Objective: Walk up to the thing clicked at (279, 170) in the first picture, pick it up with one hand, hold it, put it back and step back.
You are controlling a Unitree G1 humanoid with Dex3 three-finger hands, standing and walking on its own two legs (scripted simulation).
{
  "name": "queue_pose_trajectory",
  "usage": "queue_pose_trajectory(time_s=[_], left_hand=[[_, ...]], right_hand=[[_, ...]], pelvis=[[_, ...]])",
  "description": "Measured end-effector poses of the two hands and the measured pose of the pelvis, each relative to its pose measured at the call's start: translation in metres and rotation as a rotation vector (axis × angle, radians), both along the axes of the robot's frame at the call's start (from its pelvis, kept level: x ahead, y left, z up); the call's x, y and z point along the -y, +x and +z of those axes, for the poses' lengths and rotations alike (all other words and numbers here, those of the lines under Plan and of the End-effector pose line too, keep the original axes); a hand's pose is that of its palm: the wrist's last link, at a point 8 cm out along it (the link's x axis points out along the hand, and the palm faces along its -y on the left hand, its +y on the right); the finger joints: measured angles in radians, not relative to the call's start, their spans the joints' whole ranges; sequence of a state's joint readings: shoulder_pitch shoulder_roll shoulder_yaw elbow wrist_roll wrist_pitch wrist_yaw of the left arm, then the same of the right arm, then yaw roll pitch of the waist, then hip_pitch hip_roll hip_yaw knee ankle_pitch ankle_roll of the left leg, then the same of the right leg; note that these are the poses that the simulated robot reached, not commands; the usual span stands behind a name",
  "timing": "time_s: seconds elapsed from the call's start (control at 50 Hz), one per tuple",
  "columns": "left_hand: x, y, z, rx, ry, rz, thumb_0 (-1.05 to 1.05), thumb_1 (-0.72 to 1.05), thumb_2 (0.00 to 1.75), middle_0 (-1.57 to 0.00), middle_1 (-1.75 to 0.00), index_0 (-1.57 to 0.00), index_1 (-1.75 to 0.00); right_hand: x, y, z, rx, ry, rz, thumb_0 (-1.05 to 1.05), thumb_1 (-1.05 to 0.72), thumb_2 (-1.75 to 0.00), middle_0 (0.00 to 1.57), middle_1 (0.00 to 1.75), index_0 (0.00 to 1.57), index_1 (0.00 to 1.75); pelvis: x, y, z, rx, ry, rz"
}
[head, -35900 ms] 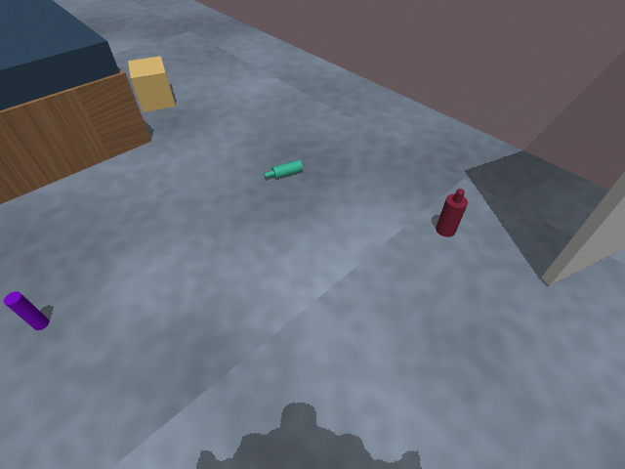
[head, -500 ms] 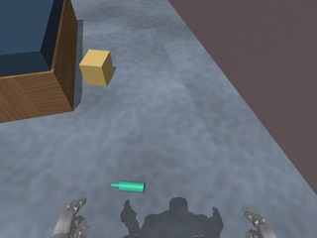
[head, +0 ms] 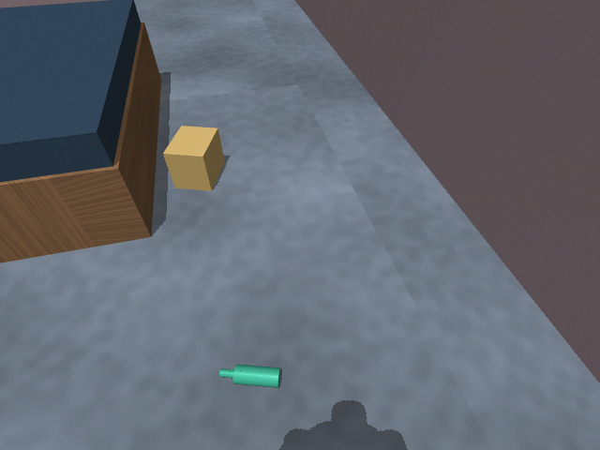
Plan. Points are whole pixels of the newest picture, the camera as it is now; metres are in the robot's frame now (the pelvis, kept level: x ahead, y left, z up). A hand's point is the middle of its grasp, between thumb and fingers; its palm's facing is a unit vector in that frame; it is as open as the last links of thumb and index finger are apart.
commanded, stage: stand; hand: left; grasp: from above
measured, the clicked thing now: (249, 375) +0.49 +0.21 -0.75
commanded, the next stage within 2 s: step back in 1.86 s
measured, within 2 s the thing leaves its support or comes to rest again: neither
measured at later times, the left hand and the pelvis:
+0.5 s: hand out of the picture +0.05 +0.23 -0.16, palm faces +0.03 -0.94 -0.33, open 7.4 cm; pelvis +0.00 -0.01 +0.01, yaw +0 degrees
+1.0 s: hand out of the picture +0.07 +0.23 -0.15, palm faces +0.01 -0.94 -0.33, open 7.4 cm; pelvis +0.01 -0.01 +0.01, yaw +0 degrees
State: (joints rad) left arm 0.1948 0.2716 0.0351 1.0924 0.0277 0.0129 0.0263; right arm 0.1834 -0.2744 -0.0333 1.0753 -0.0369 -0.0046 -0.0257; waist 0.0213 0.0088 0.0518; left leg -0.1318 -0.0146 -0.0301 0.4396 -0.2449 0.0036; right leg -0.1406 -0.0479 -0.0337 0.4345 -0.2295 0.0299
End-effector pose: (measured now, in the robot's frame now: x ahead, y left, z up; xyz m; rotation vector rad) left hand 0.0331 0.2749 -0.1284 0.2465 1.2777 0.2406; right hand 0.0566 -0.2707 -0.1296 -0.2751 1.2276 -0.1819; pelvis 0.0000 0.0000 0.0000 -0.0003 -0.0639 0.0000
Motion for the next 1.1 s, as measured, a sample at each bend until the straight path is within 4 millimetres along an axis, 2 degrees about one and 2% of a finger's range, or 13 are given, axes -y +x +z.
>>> queue_pose_trajectory(time_s=[0.52,1.1], left_hand=[[-0.002,0.012,0.009,0.002,0.016,-0.012,0.01,0.9,0.9,-0.21,-0.3,-0.2,-0.3],[0.002,0.037,0.013,0.02,0.018,-0.035,0.01,0.9,0.9,-0.21,-0.3,-0.2,-0.3]], right_hand=[[0.021,-0.008,0.006,-0.031,-0.019,-0.006,0.0,-0.9,-0.9,0.21,0.3,0.21,0.3],[0.032,0.01,0.008,-0.023,-0.023,0.001,0.0,-0.9,-0.9,0.21,0.3,0.21,0.3]], pelvis=[[0.009,-0.003,0.006,0.0,0.0,-0.002],[0.015,0.007,0.007,-0.017,0.001,-0.009]])
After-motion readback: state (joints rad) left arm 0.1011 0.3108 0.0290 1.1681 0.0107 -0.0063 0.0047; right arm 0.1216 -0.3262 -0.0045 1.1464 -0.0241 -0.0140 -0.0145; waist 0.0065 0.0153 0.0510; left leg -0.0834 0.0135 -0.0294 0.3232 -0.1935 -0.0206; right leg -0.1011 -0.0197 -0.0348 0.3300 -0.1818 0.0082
